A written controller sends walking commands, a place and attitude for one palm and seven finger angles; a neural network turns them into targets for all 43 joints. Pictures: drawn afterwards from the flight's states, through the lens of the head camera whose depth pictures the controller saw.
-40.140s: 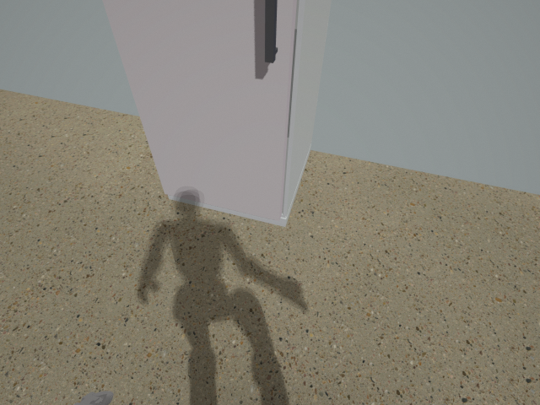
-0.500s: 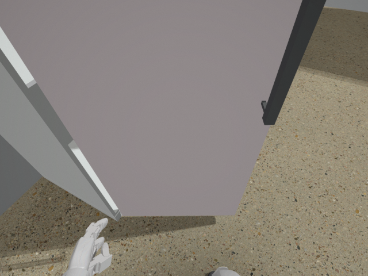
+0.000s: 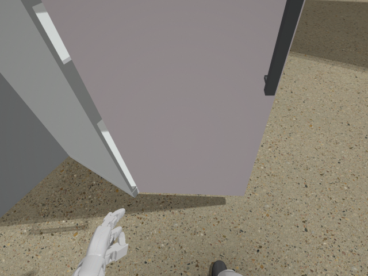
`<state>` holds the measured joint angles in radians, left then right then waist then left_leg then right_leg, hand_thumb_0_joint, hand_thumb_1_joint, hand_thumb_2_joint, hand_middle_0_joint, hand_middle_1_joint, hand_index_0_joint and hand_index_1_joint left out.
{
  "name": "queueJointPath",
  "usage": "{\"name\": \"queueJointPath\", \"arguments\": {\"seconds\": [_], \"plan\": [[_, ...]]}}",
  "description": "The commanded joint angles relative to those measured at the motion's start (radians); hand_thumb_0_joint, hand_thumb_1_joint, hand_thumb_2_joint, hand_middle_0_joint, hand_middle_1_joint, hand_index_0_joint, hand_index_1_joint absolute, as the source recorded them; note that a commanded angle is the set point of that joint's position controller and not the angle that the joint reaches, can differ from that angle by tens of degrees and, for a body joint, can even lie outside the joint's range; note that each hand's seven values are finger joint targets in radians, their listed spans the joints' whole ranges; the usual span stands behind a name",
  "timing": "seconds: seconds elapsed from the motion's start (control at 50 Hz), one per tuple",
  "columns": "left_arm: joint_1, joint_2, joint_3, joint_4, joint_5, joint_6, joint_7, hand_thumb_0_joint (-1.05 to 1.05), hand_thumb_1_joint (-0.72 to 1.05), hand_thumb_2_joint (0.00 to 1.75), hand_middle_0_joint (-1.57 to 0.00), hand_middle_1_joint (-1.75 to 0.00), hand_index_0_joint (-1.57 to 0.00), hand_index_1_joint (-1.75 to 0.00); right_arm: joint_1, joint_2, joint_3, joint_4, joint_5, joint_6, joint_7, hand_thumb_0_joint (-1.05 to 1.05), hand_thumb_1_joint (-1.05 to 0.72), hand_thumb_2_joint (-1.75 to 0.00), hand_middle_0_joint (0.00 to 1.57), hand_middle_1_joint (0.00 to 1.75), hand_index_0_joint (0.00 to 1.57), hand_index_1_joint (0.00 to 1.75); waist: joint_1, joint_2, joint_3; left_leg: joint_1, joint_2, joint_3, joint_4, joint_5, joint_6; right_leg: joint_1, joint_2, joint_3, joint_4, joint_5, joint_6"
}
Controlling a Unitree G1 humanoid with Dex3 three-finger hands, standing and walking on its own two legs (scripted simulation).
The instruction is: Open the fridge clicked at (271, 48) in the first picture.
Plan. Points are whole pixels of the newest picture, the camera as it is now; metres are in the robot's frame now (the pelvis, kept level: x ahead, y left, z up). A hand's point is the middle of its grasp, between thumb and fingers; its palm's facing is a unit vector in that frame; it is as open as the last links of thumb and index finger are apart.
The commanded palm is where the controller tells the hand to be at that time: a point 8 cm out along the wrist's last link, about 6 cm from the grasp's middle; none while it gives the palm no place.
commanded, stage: stop stepping back and stand still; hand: right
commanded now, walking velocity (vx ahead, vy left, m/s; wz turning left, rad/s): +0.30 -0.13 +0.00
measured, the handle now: (284, 25) +0.56 -0.23 +0.25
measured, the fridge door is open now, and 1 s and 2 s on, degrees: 62 62 62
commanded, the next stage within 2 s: let the arm hang, fingers relaxed in 1.40 s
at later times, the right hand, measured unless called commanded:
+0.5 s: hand out of the picture +0.09 -0.30 +0.18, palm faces +0.48 +0.79 -0.38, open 7.4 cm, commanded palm +0.05 -0.33 +0.19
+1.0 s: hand out of the picture +0.08 -0.34 +0.16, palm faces +0.55 +0.75 -0.36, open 7.4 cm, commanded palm +0.02 -0.36 +0.19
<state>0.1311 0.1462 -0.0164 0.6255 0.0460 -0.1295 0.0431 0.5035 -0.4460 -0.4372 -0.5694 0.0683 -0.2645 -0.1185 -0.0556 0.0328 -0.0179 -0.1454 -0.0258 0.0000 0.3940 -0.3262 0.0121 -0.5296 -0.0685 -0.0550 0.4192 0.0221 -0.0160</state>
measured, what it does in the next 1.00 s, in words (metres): walks backwards: right foot, then right foot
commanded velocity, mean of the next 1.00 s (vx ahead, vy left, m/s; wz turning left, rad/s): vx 0.16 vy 0.03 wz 0.00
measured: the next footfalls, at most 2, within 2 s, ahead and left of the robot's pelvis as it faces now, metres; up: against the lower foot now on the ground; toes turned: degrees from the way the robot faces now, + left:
right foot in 0.14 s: +0.07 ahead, -0.08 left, +0.00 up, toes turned +0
right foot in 0.56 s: -0.03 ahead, -0.19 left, +0.00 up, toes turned -7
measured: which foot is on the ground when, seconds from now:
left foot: down 0.00-0.58, up 0.60-0.76, down 0.78-1.00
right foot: up 0.00-0.12, down 0.14-0.38, up 0.40-0.54, down 0.56-1.00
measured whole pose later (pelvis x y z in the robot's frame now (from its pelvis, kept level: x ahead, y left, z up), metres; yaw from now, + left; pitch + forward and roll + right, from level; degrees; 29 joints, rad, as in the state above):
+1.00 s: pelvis -0.10 -0.05 +0.00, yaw -4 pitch -1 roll +1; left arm 0.27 0.23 0.00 0.68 0.02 -0.14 0.08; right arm 0.46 -0.34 -0.40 -0.42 0.04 -0.18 -0.15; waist -0.03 0.01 -0.01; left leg -0.25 0.00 0.08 0.60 -0.33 0.03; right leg -0.31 -0.05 -0.04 0.58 -0.25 -0.01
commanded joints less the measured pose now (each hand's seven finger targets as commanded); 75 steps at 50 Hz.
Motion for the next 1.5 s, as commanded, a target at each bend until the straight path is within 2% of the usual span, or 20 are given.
{"name": "queueJointPath", "arguments": {"seconds": [0.0,0.08,0.14,0.18,0.3,0.36,0.38,0.5,0.54,0.58,0.7,0.72,0.76,0.8,0.9,0.98,1.04,1.18,1.46,1.48], "plan": [[-0.032,0.152,0.068,-0.121,-0.027,-0.018,0.037,0.0,0.9,0.9,-0.2,-0.3,-0.2,-0.3,-0.077,-0.19,-0.098,-0.122,0.002,-0.038,-0.017,0.0,-0.9,-0.9,0.2,0.3,0.2,0.3,0.035,0.207,-0.104,-0.367,0.339,-0.179,-0.181,0.163,0.162,0.284,0.092,0.044,0.536,-0.405,0.063],[-0.021,0.177,0.033,-0.148,-0.042,-0.014,0.054,0.0,0.9,0.9,-0.2,-0.3,-0.2,-0.3,-0.013,-0.155,-0.111,-0.039,-0.009,0.031,-0.029,0.0,-0.9,-0.9,0.2,0.3,0.2,0.3,0.069,0.023,-0.047,-0.16,0.189,-0.039,0.057,0.335,0.052,0.247,0.061,0.044,0.046,-0.203,0.011],[-0.017,0.222,0.058,-0.183,-0.061,-0.061,0.061,0.0,0.9,0.9,-0.2,-0.3,-0.2,-0.3,-0.005,-0.177,-0.12,-0.119,-0.008,0.005,-0.041,0.0,-0.9,-0.9,0.2,0.3,0.2,0.3,0.036,-0.143,-0.152,-0.123,0.01,0.013,0.157,0.135,-0.016,0.39,-0.095,0.272,-0.073,0.096,-0.04],[-0.013,0.207,0.057,-0.166,-0.031,-0.079,0.052,0.0,0.9,0.9,-0.2,-0.3,-0.2,-0.3,-0.02,-0.172,-0.108,-0.246,-0.012,-0.009,-0.035,0.0,-0.9,-0.9,0.2,0.3,0.2,0.3,0.053,-0.352,-0.136,-0.137,-0.024,-0.002,0.324,-0.166,-0.017,0.338,-0.138,0.437,-0.298,-0.337,0.009],[0.012,0.207,0.061,-0.163,-0.024,-0.056,0.036,0.0,0.9,0.9,-0.2,-0.3,-0.2,-0.3,0.119,-0.148,-0.109,-0.152,-0.027,0.005,-0.032,0.0,-0.9,-0.9,0.2,0.3,0.2,0.3,0.039,-0.211,-0.065,0.159,-0.022,0.084,-0.029,-0.107,0.033,0.048,0.002,0.181,-0.204,-0.611,0.022],[0.037,0.21,0.084,-0.139,-0.02,-0.013,0.036,0.0,0.9,0.9,-0.2,-0.3,-0.2,-0.3,-0.014,-0.183,-0.141,-0.152,-0.015,0.001,-0.034,0.0,-0.9,-0.9,0.2,0.3,0.2,0.3,0.05,0.164,-0.042,-0.114,0.382,-0.405,-0.258,-0.368,0.223,0.017,0.083,0.065,0.532,-0.388,0.013],[0.053,0.209,0.087,-0.125,-0.031,-0.019,0.037,0.0,0.9,0.9,-0.2,-0.3,-0.2,-0.3,-0.072,-0.163,-0.13,-0.12,-0.018,0.003,-0.037,0.0,-0.9,-0.9,0.2,0.3,0.2,0.3,0.061,0.175,-0.007,-0.123,0.383,-0.41,-0.245,-0.353,0.239,-0.053,0.06,0.088,0.647,-0.38,0.013],[0.022,0.196,0.059,-0.097,-0.031,-0.037,0.073,0.0,0.9,0.9,-0.2,-0.3,-0.2,-0.3,-0.278,-0.08,0.018,-0.011,-0.047,0.03,-0.049,0.0,-0.9,-0.9,0.2,0.3,0.2,0.3,0.088,-0.022,0.069,-0.38,0.212,-0.067,-0.008,-0.461,0.12,0.331,0.04,-0.035,0.187,-0.446,-0.021],[0.018,0.231,0.063,-0.13,-0.035,-0.06,0.076,0.0,0.9,0.9,-0.2,-0.3,-0.2,-0.3,-0.299,-0.099,0.001,-0.114,-0.041,0.012,-0.053,0.0,-0.9,-0.9,0.2,0.3,0.2,0.3,0.091,-0.361,0.082,-0.467,0.023,0.059,0.408,-0.302,0.018,0.364,-0.161,0.414,-0.146,-0.687,-0.124],[0.008,0.192,0.058,-0.13,-0.032,-0.075,0.046,0.0,0.9,0.9,-0.2,-0.3,-0.2,-0.3,-0.273,-0.175,-0.081,-0.204,-0.042,-0.009,-0.044,0.0,-0.9,-0.9,0.2,0.3,0.2,0.3,0.077,-0.34,0.039,-0.364,-0.023,0.02,0.745,-0.23,0.008,0.174,-0.257,0.63,-0.358,-0.919,-0.171],[-0.003,0.174,0.053,-0.163,-0.022,-0.045,0.013,0.0,0.9,0.9,-0.2,-0.3,-0.2,-0.3,0.053,-0.14,-0.12,-0.16,-0.032,0.02,-0.04,0.0,-0.9,-0.9,0.2,0.3,0.2,0.3,0.029,-0.293,-0.036,0.172,-0.034,0.107,0.193,-0.186,0.049,-0.101,-0.117,0.213,-0.169,-0.758,-0.05],[-0.006,0.171,0.059,-0.167,-0.023,-0.03,0.019,0.0,0.9,0.9,-0.2,-0.3,-0.2,-0.3,0.052,-0.145,-0.125,-0.129,-0.037,0.031,-0.039,0.0,-0.9,-0.9,0.2,0.3,0.2,0.3,0.017,-0.147,-0.021,0.224,0.006,0.024,0.046,-0.203,0.074,-0.173,-0.046,0.129,0.045,-0.715,-0.023],[0.0,0.167,0.067,-0.171,-0.042,-0.01,0.021,0.0,0.9,0.9,-0.2,-0.3,-0.2,-0.3,-0.058,-0.15,-0.111,-0.125,-0.017,0.043,-0.032,0.0,-0.9,-0.9,0.2,0.3,0.2,0.3,0.039,0.216,0.038,-0.021,0.383,-0.561,-0.278,-0.288,0.229,-0.208,0.08,0.038,0.7,-0.483,0.013],[0.052,0.143,0.047,-0.109,-0.026,-0.038,0.024,0.0,0.9,0.9,-0.2,-0.3,-0.2,-0.3,-0.116,-0.16,-0.139,-0.046,-0.02,0.023,-0.046,0.0,-0.9,-0.9,0.2,0.3,0.2,0.3,0.073,0.053,-0.02,-0.102,0.337,-0.407,-0.206,-0.244,0.216,-0.089,0.02,0.073,0.701,-0.409,0.018],[0.012,0.162,0.04,-0.106,-0.029,-0.063,0.054,0.0,0.9,0.9,-0.2,-0.3,-0.2,-0.3,-0.179,-0.088,-0.026,-0.027,-0.037,0.025,-0.041,0.0,-0.9,-0.9,0.2,0.3,0.2,0.3,0.057,0.04,0.016,-0.22,0.215,-0.143,-0.073,-0.13,0.119,0.294,0.043,-0.037,0.152,-0.331,-0.012],[-0.009,0.22,0.068,-0.155,-0.044,-0.086,0.046,0.0,0.9,0.9,-0.2,-0.3,-0.2,-0.3,-0.202,-0.139,-0.061,-0.198,-0.04,-0.008,-0.051,0.0,-0.9,-0.9,0.2,0.3,0.2,0.3,0.03,-0.178,-0.068,-0.205,0.043,0.002,0.231,0.083,-0.021,0.413,-0.163,0.272,-0.042,-0.05,-0.086],[-0.011,0.18,0.052,-0.143,-0.03,-0.089,0.033,0.0,0.9,0.9,-0.2,-0.3,-0.2,-0.3,-0.104,-0.171,-0.118,-0.193,-0.047,-0.015,-0.042,0.0,-0.9,-0.9,0.2,0.3,0.2,0.3,0.033,-0.289,-0.011,-0.108,0.035,0.017,0.203,-0.017,-0.017,0.26,-0.16,0.289,-0.13,-0.206,-0.102],[0.021,0.173,0.065,-0.156,-0.049,-0.059,0.018,0.0,0.9,0.9,-0.2,-0.3,-0.2,-0.3,0.051,-0.137,-0.13,-0.084,-0.013,-0.008,-0.046,0.0,-0.9,-0.9,0.2,0.3,0.2,0.3,0.062,-0.021,-0.145,0.036,0.15,-0.119,0.04,0.53,0.031,0.296,0.001,0.029,0.125,-0.021,0.008],[-0.017,0.178,0.055,-0.171,-0.047,-0.029,0.043,0.0,0.9,0.9,-0.2,-0.3,-0.2,-0.3,0.007,-0.137,-0.099,-0.095,-0.018,0.013,-0.049,0.0,-0.9,-0.9,0.2,0.3,0.2,0.3,0.048,-0.081,-0.085,-0.026,0.095,-0.058,-0.01,0.319,-0.001,0.332,-0.013,0.06,0.024,-0.036,-0.007],[-0.072,0.382,0.111,0.071,-0.048,-0.049,-0.054,0.0,0.9,0.9,-0.2,-0.3,-0.2,-0.3,-0.064,0.01,0.328,0.693,-0.11,0.167,0.095,0.0,-0.9,-0.9,0.2,0.3,0.2,0.3,0.096,-0.084,-0.035,-0.136,0.186,0.006,0.155,0.488,0.021,0.265,-0.057,0.084,0.189,0.119,-0.01]]}}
